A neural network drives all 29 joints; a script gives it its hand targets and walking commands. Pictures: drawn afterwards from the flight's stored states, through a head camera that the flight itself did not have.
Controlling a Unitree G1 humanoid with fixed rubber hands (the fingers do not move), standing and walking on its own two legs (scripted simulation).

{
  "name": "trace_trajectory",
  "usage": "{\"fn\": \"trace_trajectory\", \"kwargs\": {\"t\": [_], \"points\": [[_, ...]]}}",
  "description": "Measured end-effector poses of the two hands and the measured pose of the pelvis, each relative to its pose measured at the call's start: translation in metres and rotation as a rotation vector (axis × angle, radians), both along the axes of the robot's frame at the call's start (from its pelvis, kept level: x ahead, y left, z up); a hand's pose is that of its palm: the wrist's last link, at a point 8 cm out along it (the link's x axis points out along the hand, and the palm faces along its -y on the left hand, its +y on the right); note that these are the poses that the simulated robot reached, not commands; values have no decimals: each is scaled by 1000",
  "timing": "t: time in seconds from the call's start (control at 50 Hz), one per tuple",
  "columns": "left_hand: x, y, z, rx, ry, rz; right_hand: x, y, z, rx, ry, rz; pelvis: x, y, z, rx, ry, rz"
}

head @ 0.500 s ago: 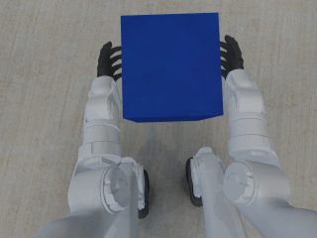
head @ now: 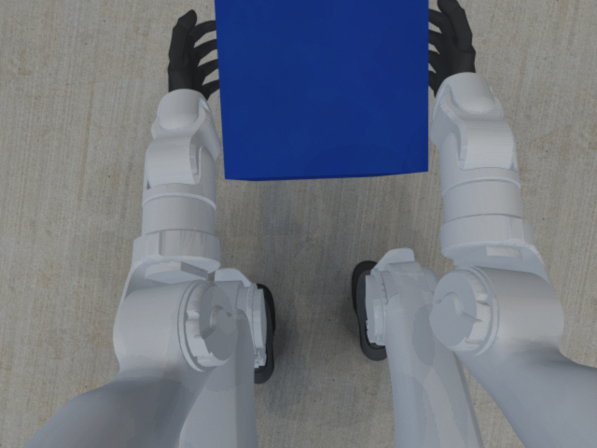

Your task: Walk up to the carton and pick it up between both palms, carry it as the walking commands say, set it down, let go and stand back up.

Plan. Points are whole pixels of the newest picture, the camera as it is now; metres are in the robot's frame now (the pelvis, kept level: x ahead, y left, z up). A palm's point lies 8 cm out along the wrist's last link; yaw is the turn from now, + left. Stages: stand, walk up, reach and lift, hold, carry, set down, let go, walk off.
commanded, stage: set down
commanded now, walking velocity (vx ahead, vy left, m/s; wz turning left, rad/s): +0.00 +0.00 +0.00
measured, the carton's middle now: (316, 95) +0.52 -0.05 -0.18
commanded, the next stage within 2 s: none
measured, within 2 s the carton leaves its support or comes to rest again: rests again in 1.52 s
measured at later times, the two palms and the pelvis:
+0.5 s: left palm (212, 97) +0.54 +0.09 -0.20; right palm (426, 79) +0.53 -0.20 -0.20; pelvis +0.00 +0.00 -0.05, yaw +0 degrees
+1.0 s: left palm (219, 99) +0.56 +0.09 -0.24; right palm (418, 82) +0.54 -0.20 -0.24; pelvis +0.00 +0.00 -0.09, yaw +0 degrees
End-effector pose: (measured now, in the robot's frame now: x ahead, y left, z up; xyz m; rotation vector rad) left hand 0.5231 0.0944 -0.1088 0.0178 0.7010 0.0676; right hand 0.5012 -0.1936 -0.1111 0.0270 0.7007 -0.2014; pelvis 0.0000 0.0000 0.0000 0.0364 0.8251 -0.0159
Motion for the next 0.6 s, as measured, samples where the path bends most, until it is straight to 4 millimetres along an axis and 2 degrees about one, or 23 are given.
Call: {"fn": "trace_trajectory", "kwargs": {"t": [0.6], "points": [[26,-4,-108,8,15,-11,30,-6,-104,-21,21,41,-3,3,-64,-8,-55,10]]}}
